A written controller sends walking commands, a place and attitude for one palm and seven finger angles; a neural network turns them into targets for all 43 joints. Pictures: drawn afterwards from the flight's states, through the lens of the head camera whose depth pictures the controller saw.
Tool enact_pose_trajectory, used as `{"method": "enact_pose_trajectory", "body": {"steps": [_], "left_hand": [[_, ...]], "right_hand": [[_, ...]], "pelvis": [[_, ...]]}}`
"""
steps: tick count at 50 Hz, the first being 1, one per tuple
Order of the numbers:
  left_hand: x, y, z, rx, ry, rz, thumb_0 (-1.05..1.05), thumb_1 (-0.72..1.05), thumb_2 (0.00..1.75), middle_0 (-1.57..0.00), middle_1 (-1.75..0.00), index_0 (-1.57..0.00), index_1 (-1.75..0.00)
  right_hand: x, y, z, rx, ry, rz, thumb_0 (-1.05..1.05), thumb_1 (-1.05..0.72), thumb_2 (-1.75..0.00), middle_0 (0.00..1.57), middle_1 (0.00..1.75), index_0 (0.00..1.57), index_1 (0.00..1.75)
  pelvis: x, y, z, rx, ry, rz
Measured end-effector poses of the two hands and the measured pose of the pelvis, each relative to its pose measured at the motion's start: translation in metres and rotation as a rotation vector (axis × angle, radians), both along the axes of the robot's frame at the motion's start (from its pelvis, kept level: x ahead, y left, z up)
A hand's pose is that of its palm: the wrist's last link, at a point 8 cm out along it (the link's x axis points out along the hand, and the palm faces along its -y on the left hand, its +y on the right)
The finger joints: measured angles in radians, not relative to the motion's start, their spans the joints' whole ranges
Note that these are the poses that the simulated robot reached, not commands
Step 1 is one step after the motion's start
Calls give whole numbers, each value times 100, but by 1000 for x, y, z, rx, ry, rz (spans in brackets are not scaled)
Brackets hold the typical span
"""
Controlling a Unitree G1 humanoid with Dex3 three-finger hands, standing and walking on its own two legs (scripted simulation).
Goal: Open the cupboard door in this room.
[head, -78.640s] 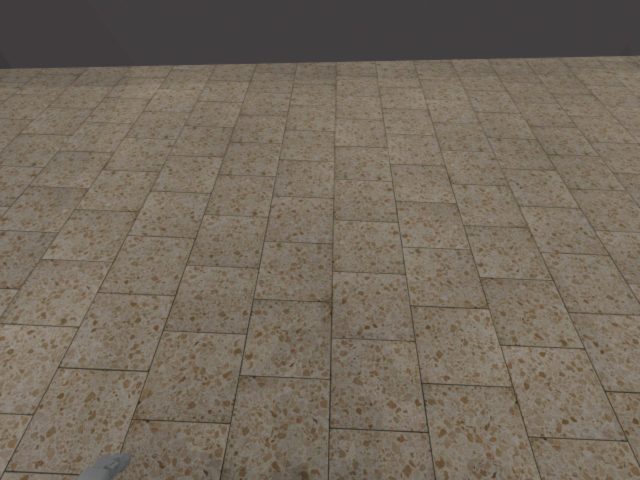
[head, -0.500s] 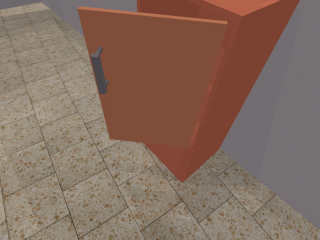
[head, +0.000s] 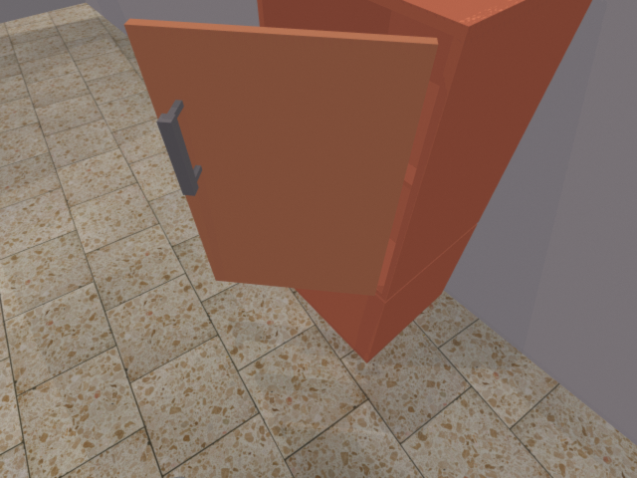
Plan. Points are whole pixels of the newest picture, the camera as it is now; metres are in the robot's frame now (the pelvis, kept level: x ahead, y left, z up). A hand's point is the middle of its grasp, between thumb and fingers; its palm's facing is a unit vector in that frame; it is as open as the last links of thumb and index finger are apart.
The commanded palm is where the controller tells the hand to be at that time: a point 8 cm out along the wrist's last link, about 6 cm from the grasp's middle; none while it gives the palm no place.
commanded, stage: come to a stop and stand still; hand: left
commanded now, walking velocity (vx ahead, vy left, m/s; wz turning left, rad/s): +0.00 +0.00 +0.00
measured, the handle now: (184, 149) +0.55 +0.24 +0.09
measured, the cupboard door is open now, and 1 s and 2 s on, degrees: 43 43 43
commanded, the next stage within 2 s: look again from close up in 1.18 s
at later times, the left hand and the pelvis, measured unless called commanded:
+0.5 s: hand out of the picture +0.00 +0.23 -0.15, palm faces -0.01 -0.96 -0.28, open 7.4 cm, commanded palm none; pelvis +0.00 +0.03 +0.01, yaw -1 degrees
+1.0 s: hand out of the picture +0.07 +0.19 -0.16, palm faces -0.03 -0.97 -0.24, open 7.3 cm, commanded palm none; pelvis +0.03 +0.01 +0.01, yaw -1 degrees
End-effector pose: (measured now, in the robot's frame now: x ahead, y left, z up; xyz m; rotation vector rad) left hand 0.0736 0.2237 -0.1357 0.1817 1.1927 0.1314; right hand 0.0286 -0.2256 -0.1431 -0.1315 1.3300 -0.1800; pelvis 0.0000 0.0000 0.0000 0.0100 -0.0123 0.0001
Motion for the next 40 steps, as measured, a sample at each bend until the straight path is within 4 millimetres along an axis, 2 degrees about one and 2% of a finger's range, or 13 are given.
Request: {"method": "enact_pose_trajectory", "body": {"steps": [4,9,15,19,24,29,36,40], "left_hand": [[-18,7,-10,-23,30,22,0,93,89,-20,-30,-20,-30],[-43,15,-9,-36,82,52,0,93,89,-20,-30,-20,-30],[-79,29,-1,7,170,22,1,92,89,-20,-30,-20,-30],[-88,44,8,43,202,29,1,92,89,-20,-30,-20,-30],[-83,52,18,73,203,36,1,91,89,-20,-30,-20,-30],[-70,47,21,75,197,27,1,91,89,-20,-30,-20,-30],[-43,28,16,41,168,7,1,91,89,-20,-30,-20,-30],[-29,23,14,43,151,2,1,93,89,-20,-30,-20,-30]], "right_hand": [[4,1,6,-26,-40,14,0,-92,-90,20,30,20,30],[-8,9,15,-33,-20,35,0,-93,-90,20,30,20,30],[-12,22,2,6,-55,21,0,-92,-90,20,30,20,30],[-22,36,-5,44,-42,18,1,-93,-90,20,30,20,30],[-33,49,-11,90,7,29,1,-93,-90,20,30,20,30],[-38,54,-13,113,46,31,0,-92,-90,20,30,20,30],[-33,44,-11,99,70,25,0,-91,-90,20,30,20,30],[-25,33,-9,77,67,22,0,-91,-90,20,30,20,30]], "pelvis": [[-2,4,-3,-14,-8,-5],[-1,9,5,-10,-16,-12],[-5,25,2,-17,-7,-19],[-1,32,3,-6,-6,-21],[3,34,6,7,-4,-24],[8,32,7,13,2,-27],[17,25,8,15,2,-28],[22,19,8,15,-1,-28]]}}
